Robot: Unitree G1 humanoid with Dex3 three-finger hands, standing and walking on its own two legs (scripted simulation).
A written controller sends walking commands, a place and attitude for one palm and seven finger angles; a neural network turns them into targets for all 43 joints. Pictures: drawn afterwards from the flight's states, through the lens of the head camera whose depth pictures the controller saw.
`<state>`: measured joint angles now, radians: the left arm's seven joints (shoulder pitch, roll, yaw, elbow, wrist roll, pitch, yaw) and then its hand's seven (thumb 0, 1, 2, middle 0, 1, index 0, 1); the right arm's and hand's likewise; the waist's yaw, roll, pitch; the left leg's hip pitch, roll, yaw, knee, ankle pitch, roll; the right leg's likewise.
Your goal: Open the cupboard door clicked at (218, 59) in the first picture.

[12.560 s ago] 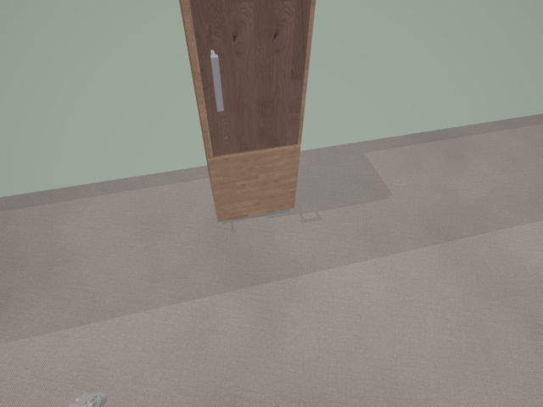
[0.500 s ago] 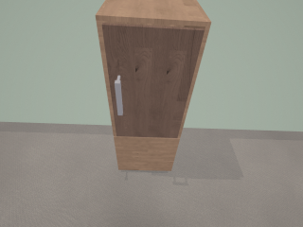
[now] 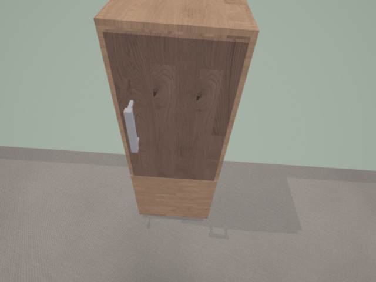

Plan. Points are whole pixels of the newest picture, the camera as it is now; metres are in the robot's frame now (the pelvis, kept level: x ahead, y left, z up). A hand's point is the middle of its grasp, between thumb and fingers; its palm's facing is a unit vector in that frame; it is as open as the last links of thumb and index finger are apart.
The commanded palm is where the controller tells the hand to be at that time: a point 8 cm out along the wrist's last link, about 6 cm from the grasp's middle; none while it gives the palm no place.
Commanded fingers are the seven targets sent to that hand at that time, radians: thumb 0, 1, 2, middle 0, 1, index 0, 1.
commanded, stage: come to a stop and stand still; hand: left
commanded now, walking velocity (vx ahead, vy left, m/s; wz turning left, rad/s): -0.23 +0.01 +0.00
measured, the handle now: (133, 127) +0.55 +0.21 -0.03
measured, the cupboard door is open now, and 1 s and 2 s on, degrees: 0 0 0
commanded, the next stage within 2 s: look again from close up in 0.84 s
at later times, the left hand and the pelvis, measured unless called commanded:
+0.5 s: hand out of the picture +0.03 +0.19 -0.17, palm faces +0.02 -0.97 -0.26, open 7.4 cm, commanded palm none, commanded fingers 0.00 0.90 0.90 -0.20 -0.30 -0.20 -0.30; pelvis +0.00 +0.00 +0.00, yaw -1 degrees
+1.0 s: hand out of the picture -0.06 +0.15 -0.17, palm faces +0.03 -0.99 -0.14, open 7.4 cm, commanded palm none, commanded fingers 0.00 0.90 0.90 -0.20 -0.30 -0.20 -0.30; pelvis -0.02 +0.00 +0.00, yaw +1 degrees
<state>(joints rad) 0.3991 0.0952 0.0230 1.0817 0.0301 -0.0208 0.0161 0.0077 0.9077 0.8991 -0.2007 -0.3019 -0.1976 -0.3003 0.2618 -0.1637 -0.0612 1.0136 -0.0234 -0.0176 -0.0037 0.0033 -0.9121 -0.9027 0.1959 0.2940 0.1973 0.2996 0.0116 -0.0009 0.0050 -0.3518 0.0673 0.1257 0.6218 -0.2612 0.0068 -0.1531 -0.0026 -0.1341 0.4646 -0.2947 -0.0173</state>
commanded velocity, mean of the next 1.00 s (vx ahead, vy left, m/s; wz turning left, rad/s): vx -0.05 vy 0.00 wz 0.00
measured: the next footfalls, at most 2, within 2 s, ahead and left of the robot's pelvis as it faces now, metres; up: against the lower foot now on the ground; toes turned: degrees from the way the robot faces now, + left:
left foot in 0.02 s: +0.09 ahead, +0.09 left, +0.00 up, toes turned +6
